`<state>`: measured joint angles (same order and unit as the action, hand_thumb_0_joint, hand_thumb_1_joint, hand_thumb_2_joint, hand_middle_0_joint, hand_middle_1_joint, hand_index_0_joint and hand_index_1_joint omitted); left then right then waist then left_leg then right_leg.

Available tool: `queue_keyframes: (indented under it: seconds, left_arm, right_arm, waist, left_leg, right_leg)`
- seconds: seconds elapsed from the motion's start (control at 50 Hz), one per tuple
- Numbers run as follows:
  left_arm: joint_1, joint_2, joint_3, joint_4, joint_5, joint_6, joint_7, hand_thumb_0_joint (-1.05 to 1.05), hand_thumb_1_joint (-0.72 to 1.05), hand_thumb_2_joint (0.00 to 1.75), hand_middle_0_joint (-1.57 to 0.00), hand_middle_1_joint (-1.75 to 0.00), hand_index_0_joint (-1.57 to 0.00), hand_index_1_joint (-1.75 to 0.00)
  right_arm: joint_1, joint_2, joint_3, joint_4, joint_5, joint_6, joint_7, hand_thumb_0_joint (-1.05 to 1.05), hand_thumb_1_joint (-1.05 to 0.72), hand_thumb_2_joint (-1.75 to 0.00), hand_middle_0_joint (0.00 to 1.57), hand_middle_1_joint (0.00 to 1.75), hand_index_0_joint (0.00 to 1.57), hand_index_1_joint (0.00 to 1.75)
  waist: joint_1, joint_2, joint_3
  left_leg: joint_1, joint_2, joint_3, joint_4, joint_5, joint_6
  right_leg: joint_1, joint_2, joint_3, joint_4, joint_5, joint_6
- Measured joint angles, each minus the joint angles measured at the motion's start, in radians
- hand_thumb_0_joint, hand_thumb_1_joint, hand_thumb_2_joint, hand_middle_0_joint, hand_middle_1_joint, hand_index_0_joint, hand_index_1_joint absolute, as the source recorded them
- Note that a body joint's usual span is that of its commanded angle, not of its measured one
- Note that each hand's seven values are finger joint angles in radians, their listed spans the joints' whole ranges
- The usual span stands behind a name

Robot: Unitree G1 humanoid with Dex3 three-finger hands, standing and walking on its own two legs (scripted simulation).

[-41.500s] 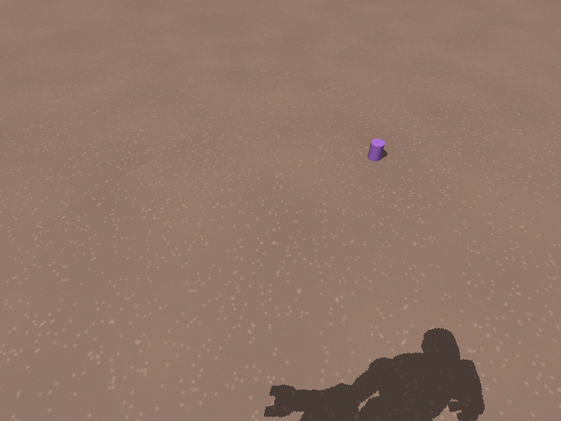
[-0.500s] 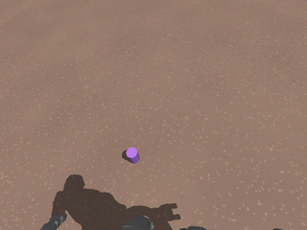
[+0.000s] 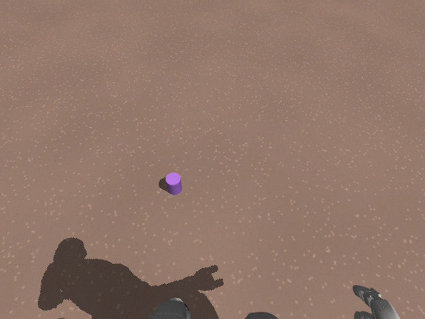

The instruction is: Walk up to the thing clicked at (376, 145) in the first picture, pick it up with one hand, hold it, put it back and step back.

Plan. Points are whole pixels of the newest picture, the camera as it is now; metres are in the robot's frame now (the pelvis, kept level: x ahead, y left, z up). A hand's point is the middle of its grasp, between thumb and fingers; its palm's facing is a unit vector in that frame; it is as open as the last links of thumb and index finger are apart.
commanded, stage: step back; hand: left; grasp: from above
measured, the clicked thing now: (174, 183) +0.76 +0.24 -0.71
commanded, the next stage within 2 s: stand in 1.72 s
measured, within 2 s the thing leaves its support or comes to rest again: neither
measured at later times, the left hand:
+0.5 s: hand out of the picture -0.06 +0.27 -0.15, palm faces +0.07 -0.91 -0.42, open 7.4 cm
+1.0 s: hand out of the picture -0.25 +0.25 -0.13, palm faces +0.05 -0.91 -0.41, open 7.4 cm
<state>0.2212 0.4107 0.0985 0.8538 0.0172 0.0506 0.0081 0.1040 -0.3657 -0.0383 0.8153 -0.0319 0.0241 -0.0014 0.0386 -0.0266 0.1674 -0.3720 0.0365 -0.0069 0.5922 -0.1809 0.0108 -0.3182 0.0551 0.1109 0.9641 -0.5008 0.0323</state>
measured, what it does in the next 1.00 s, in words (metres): walks backwards: right foot, then left foot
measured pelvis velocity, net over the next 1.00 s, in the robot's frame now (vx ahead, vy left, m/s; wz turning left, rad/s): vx -0.28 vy -0.02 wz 0.03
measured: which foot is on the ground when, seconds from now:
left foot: down 0.00-0.10, up 0.12-0.40, down 0.42-0.78, up 0.80-1.00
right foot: up 0.00-0.04, down 0.06-0.46, up 0.48-0.74, down 0.76-1.00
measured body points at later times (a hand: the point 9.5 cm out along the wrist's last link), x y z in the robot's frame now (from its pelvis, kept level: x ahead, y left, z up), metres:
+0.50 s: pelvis -0.18 -0.01 -0.01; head -0.12 +0.00 +0.44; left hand -0.07 +0.32 -0.12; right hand -0.09 -0.32 -0.13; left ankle -0.18 +0.11 -0.73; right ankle -0.08 -0.13 -0.71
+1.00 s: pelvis -0.28 -0.02 +0.01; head -0.27 -0.04 +0.46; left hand -0.26 +0.29 -0.10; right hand -0.21 -0.34 -0.13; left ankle -0.27 +0.12 -0.70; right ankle -0.30 -0.15 -0.72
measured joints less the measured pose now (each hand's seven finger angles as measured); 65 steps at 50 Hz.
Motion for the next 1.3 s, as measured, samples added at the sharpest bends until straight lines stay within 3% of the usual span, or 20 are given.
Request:
queue_keyframes:
  seconds: [0.06,0.1,0.16,0.2,0.26,0.38,0.42,0.46,0.48,0.54,0.62,0.68,0.74,0.78,0.84,0.9,1.04,1.1,1.2,1.3]
  left_arm:
    - [0.008,-0.005,-0.008,0.022,0.001,-0.012,-0.002,0.01,0.90,0.90,-0.21,-0.30,-0.21,-0.30]
    - [-0.007,-0.047,-0.017,0.047,0.011,-0.019,-0.003,0.01,0.90,0.90,-0.20,-0.30,-0.20,-0.30]
    - [0.028,-0.061,-0.031,0.036,0.023,-0.018,-0.016,0.01,0.90,0.90,-0.21,-0.30,-0.21,-0.30]
    - [0.044,-0.064,-0.032,0.034,0.024,-0.013,-0.012,0.01,0.90,0.90,-0.21,-0.30,-0.21,-0.30]
    - [0.028,-0.069,-0.027,0.027,0.026,-0.008,-0.005,0.01,0.90,0.90,-0.21,-0.30,-0.21,-0.30]
    - [-0.061,-0.048,-0.023,-0.057,0.026,-0.024,0.020,0.01,0.90,0.90,-0.21,-0.30,-0.21,-0.30]
    - [-0.097,-0.034,-0.026,-0.077,0.018,-0.019,0.023,0.01,0.90,0.90,-0.21,-0.30,-0.21,-0.30]
    - [-0.131,-0.010,-0.025,-0.079,0.009,-0.008,0.025,0.01,0.90,0.90,-0.21,-0.30,-0.21,-0.30]
    - [-0.133,-0.007,-0.024,-0.073,0.003,-0.002,0.027,0.01,0.90,0.90,-0.21,-0.30,-0.21,-0.30]
    - [-0.125,-0.023,-0.031,-0.035,-0.002,0.016,0.028,0.01,0.90,0.90,-0.21,-0.30,-0.21,-0.30]
    - [-0.090,-0.019,-0.030,-0.017,-0.013,0.011,0.016,0.01,0.90,0.90,-0.21,-0.30,-0.21,-0.30]
    - [-0.057,-0.017,-0.031,0.001,-0.006,-0.008,0.008,0.01,0.90,0.90,-0.21,-0.30,-0.21,-0.30]
    - [-0.011,-0.014,-0.035,0.037,-0.001,-0.034,0.001,0.01,0.90,0.90,-0.21,-0.30,-0.21,-0.30]
    - [-0.005,-0.044,-0.033,0.086,0.011,-0.050,0.003,0.01,0.90,0.90,-0.21,-0.30,-0.21,-0.30]
    - [0.043,-0.063,-0.041,0.113,0.031,-0.057,-0.005,0.01,0.90,0.90,-0.21,-0.30,-0.21,-0.30]
    - [0.068,-0.067,-0.040,0.135,0.031,-0.056,-0.004,0.01,0.90,0.90,-0.21,-0.30,-0.21,-0.30]
    - [0.036,-0.058,-0.030,0.103,0.032,-0.079,-0.019,0.01,0.90,0.90,-0.21,-0.30,-0.21,-0.30]
    - [0.018,-0.029,-0.027,0.089,0.023,-0.069,-0.019,0.01,0.90,0.90,-0.21,-0.30,-0.21,-0.30]
    - [0.007,-0.011,-0.033,0.109,0.009,-0.042,-0.018,0.01,0.90,0.90,-0.21,-0.30,-0.21,-0.30]
    - [-0.028,0.004,-0.029,0.093,0.003,-0.054,-0.030,0.01,0.90,0.90,-0.21,-0.30,-0.21,-0.30]
  right_arm:
    - [-0.035,-0.021,-0.003,-0.022,0.005,0.010,0.002,0.01,-0.90,-0.90,0.21,0.30,0.21,0.30]
    - [-0.050,-0.052,-0.015,-0.011,0.014,0.025,0.000,0.01,-0.90,-0.90,0.21,0.30,0.21,0.30]
    - [-0.018,-0.040,-0.022,0.022,0.023,0.051,-0.008,0.01,-0.90,-0.90,0.21,0.30,0.21,0.30]
    - [0.009,-0.036,-0.018,0.036,0.029,0.054,-0.004,0.01,-0.90,-0.90,0.21,0.30,0.21,0.30]
    - [0.060,-0.045,-0.015,0.042,0.033,0.040,-0.009,0.01,-0.90,-0.90,0.21,0.30,0.21,0.30]
    - [0.110,-0.046,-0.012,0.066,0.020,0.039,-0.018,0.01,-0.90,-0.90,0.20,0.30,0.20,0.30]
    - [0.115,-0.037,-0.012,0.069,0.015,0.034,-0.013,0.01,-0.90,-0.90,0.20,0.30,0.20,0.30]
    - [0.093,-0.005,-0.014,0.082,0.005,0.033,-0.008,0.01,-0.90,-0.90,0.20,0.30,0.20,0.30]
    - [0.088,0.005,-0.010,0.079,-0.001,0.035,-0.002,0.01,-0.90,-0.90,0.20,0.30,0.20,0.30]
    - [0.086,0.006,0.000,0.065,-0.007,0.033,0.013,0.01,-0.90,-0.90,0.21,0.30,0.21,0.30]
    - [0.067,0.012,0.007,0.051,-0.011,0.033,0.008,0.01,-0.90,-0.90,0.21,0.30,0.21,0.30]
    - [0.037,0.004,0.001,0.036,-0.008,0.023,0.010,0.01,-0.90,-0.90,0.21,0.30,0.21,0.30]
    - [0.005,-0.006,-0.003,0.020,-0.008,0.016,0.016,0.01,-0.90,-0.90,0.21,0.30,0.21,0.30]
    - [-0.013,-0.029,-0.012,0.026,-0.004,0.019,0.015,0.01,-0.90,-0.90,0.21,0.30,0.21,0.30]
    - [0.029,-0.025,-0.016,0.062,0.002,0.030,0.009,0.01,-0.90,-0.90,0.21,0.30,0.21,0.30]
    - [0.067,-0.027,-0.017,0.100,0.013,0.027,0.021,0.01,-0.90,-0.90,0.20,0.30,0.21,0.30]
    - [0.151,-0.040,-0.021,0.169,0.003,0.001,0.030,0.01,-0.90,-0.90,0.20,0.30,0.20,0.30]
    - [0.148,-0.013,-0.026,0.187,-0.002,-0.023,0.028,0.01,-0.90,-0.90,0.20,0.30,0.20,0.30]
    - [0.164,0.017,-0.026,0.155,-0.002,-0.064,0.025,0.01,-0.90,-0.90,0.21,0.30,0.21,0.30]
    - [0.168,0.020,-0.019,0.140,0.002,-0.074,0.015,0.01,-0.90,-0.90,0.21,0.30,0.21,0.30]
  waist:
    - [0.007,0.023,0.016]
    - [-0.017,0.116,0.045]
    - [0.009,0.090,0.002]
    - [0.019,0.057,-0.019]
    - [-0.008,0.056,-0.040]
    - [-0.035,0.064,0.002]
    - [-0.043,0.051,0.018]
    - [-0.029,-0.023,0.057]
    - [-0.021,-0.041,0.061]
    - [-0.056,0.002,0.034]
    - [-0.043,0.004,-0.012]
    - [-0.028,0.005,-0.025]
    - [-0.012,0.005,-0.040]
    - [-0.023,0.077,-0.022]
    - [-0.002,0.091,-0.074]
    - [0.008,0.071,-0.106]
    - [-0.012,0.074,-0.108]
    - [-0.005,0.013,-0.074]
    - [-0.037,0.002,-0.085]
    - [-0.044,-0.022,-0.070]
  left_leg:
    - [-0.060,0.021,0.014,0.056,0.010,-0.022]
    - [-0.083,0.054,-0.052,0.092,0.009,-0.013]
    - [-0.140,-0.057,-0.113,0.287,-0.239,-0.017]
    - [-0.154,-0.127,-0.137,0.449,-0.269,-0.018]
    - [-0.137,-0.168,-0.162,0.564,-0.257,-0.025]
    - [0.034,-0.097,-0.098,0.299,-0.325,-0.035]
    - [0.103,-0.072,-0.063,0.122,-0.263,-0.025]
    - [0.130,-0.111,-0.021,0.061,-0.172,-0.006]
    - [0.128,-0.114,-0.005,0.060,-0.162,0.000]
    - [0.095,-0.067,-0.039,0.061,-0.135,0.011]
    - [0.066,-0.036,-0.029,-0.008,-0.060,0.006]
    - [0.034,-0.026,-0.011,-0.019,-0.029,0.008]
    - [-0.005,-0.012,0.029,0.020,-0.029,0.003]
    - [-0.024,0.029,-0.003,0.083,-0.051,0.003]
    - [-0.043,-0.021,-0.072,0.175,-0.227,-0.005]
    - [-0.032,-0.067,-0.105,0.265,-0.224,-0.018]
    - [0.082,-0.043,-0.069,0.089,-0.260,-0.029]
    - [0.149,-0.077,-0.019,-0.049,-0.094,-0.012]
    - [0.173,-0.059,-0.024,-0.074,-0.101,0.010]
    - [0.212,-0.052,-0.017,-0.104,-0.098,-0.002]
  right_leg:
    - [0.103,-0.039,-0.043,-0.272,0.067,-0.013]
    - [0.126,0.010,-0.095,-0.312,0.106,-0.033]
    - [0.074,-0.025,-0.072,-0.288,0.129,-0.049]
    - [0.057,-0.058,-0.044,-0.316,0.164,-0.049]
    - [0.028,-0.080,-0.063,-0.361,0.215,-0.041]
    - [-0.053,-0.092,-0.125,-0.327,0.259,-0.034]
    - [-0.090,-0.107,-0.144,-0.284,0.259,-0.026]
    - [-0.115,-0.146,-0.105,-0.240,0.265,-0.022]
    - [-0.129,-0.136,-0.077,-0.212,0.206,-0.029]
    - [-0.169,-0.024,-0.038,0.024,-0.020,-0.037]
    - [-0.158,0.041,0.006,0.228,0.006,-0.042]
    - [-0.048,0.009,-0.020,0.076,0.010,-0.024]
    - [0.099,-0.039,-0.051,-0.250,0.010,-0.025]
    - [0.164,0.001,-0.084,-0.370,0.113,-0.044]
    - [0.154,0.001,-0.079,-0.362,0.122,-0.062]
    - [0.151,-0.033,-0.062,-0.379,0.138,-0.060]
    - [0.132,-0.074,-0.123,-0.402,0.153,-0.034]
    - [0.111,-0.122,-0.106,-0.339,0.125,-0.025]
    - [-0.013,-0.061,-0.077,-0.056,0.004,-0.061]
    - [-0.067,-0.089,-0.085,-0.119,0.078,-0.055]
